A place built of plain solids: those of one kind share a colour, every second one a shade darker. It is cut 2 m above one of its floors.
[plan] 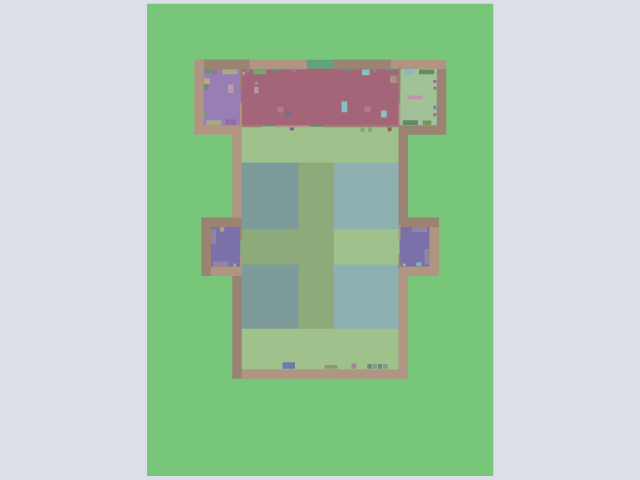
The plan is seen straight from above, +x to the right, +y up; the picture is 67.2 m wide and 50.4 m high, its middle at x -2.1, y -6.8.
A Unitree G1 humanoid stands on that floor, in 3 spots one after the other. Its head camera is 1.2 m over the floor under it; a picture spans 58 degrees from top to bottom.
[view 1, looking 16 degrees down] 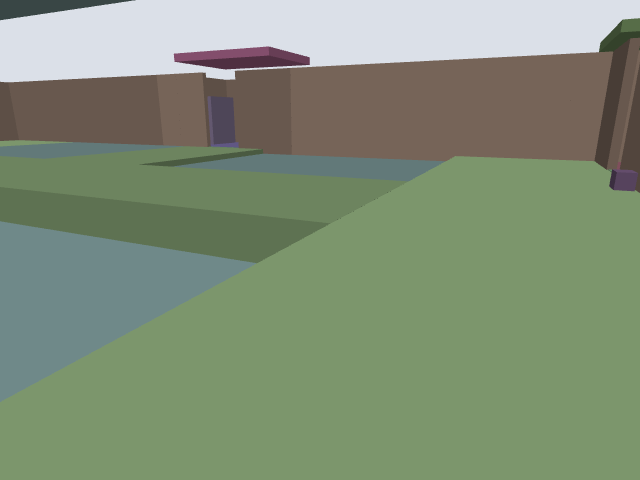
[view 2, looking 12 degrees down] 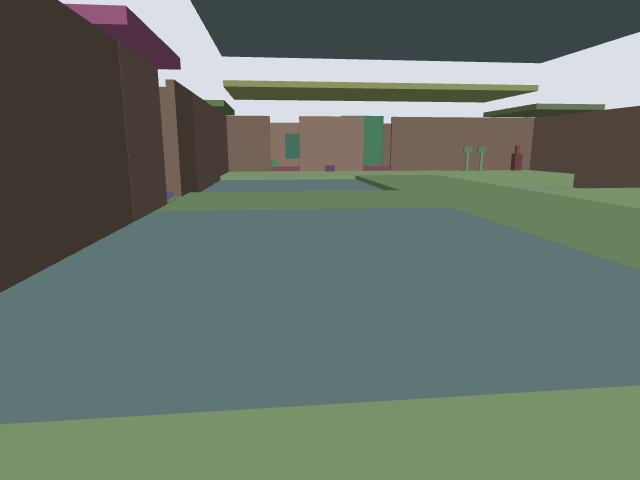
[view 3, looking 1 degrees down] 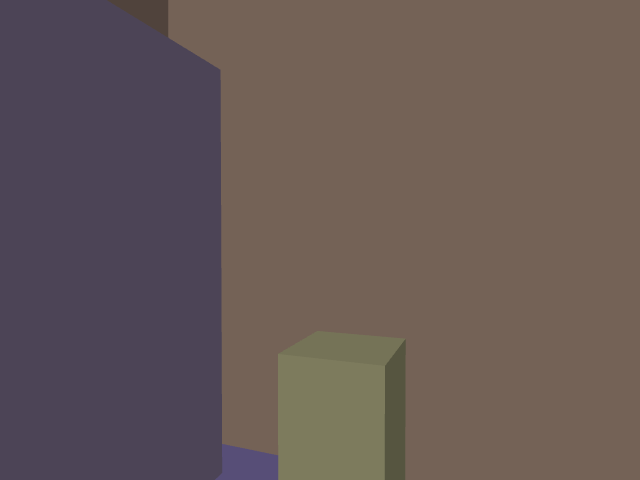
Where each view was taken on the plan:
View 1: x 3.82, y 3.29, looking -155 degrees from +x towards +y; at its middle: floor_gang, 4.35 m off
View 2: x -7.98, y -17.96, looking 84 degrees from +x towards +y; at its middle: step_tier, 5.77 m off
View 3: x -11.80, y -7.51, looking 111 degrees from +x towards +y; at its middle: wall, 2.22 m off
